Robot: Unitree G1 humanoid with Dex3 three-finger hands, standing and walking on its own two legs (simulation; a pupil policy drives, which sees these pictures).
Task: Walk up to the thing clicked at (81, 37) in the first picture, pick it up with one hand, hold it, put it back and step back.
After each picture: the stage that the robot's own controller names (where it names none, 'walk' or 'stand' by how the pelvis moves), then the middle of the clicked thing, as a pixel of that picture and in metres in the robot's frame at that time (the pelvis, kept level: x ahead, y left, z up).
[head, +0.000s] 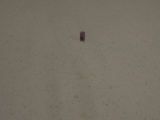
stand; (82, 36) +1.62 +0.00 -0.72
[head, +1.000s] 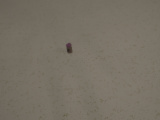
walk; (69, 48) +1.47 +0.26 -0.70
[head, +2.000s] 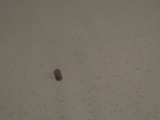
walk; (58, 75) +0.96 +0.36 -0.71
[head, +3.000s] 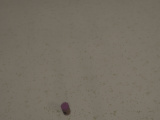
walk; (65, 109) +0.61 +0.23 -0.71
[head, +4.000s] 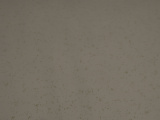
stand; out of the picture +0.45 +0.18 -0.70
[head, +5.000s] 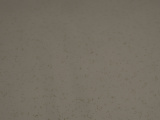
stand; out of the picture +0.39 +0.17 -0.72
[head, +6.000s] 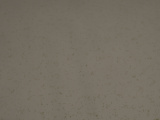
stand; out of the picture +0.39 +0.16 -0.72
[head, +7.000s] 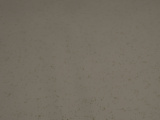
stand; out of the picture +0.39 +0.16 -0.72
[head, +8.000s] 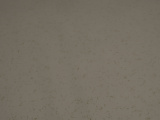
stand; out of the picture +0.36 +0.18 -0.72
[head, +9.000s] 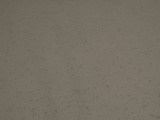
stand; out of the picture +0.38 +0.20 -0.72
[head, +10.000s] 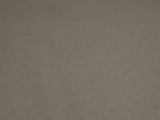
stand; out of the picture +0.35 +0.20 -0.72
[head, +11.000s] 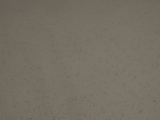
stand; out of the picture +0.39 +0.19 -0.73
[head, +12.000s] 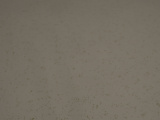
stand; out of the picture +0.39 +0.18 -0.73
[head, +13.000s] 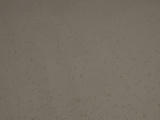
stand; out of the picture +0.38 +0.17 -0.73
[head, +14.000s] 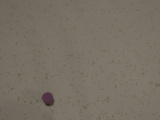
go down; (48, 99) +0.42 +0.20 -0.56
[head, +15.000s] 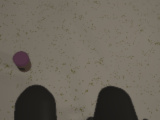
go down; (22, 62) +0.46 +0.26 -0.31
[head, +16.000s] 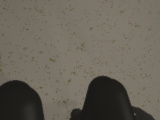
close in; out of the picture +0.44 +0.29 -0.26
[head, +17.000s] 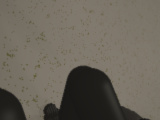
close; out of the picture +0.42 +0.32 -0.22
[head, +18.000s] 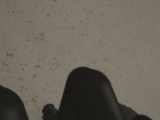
lift; out of the picture +0.41 +0.32 -0.22
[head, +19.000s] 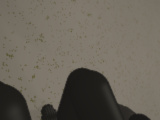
lift; out of the picture +0.39 +0.30 -0.23
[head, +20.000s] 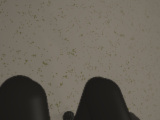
lift; out of the picture +0.33 +0.29 -0.16
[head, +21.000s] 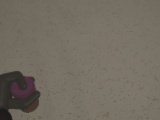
lift; (26, 95) +0.32 +0.19 +0.01
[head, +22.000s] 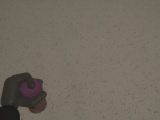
hold; (34, 96) +0.33 +0.17 +0.00
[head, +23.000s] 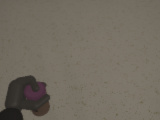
crouch; (38, 99) +0.32 +0.17 -0.01
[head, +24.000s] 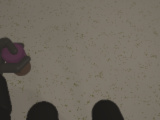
crouch; (17, 60) +0.43 +0.21 -0.08
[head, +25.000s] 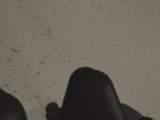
lower; out of the picture +0.41 +0.32 -0.23
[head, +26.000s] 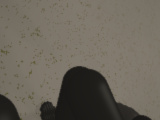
lower; out of the picture +0.42 +0.34 -0.22
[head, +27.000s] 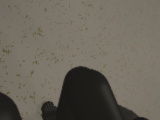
lower; out of the picture +0.42 +0.34 -0.23
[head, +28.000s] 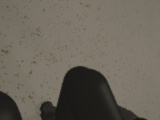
lower; out of the picture +0.42 +0.34 -0.23
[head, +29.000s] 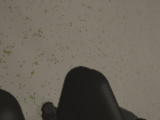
loosen; out of the picture +0.41 +0.33 -0.23
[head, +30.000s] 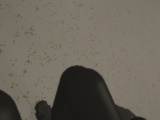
withdraw; out of the picture +0.40 +0.32 -0.23
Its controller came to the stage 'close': yes
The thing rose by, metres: 0.71
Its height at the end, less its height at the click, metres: +0.00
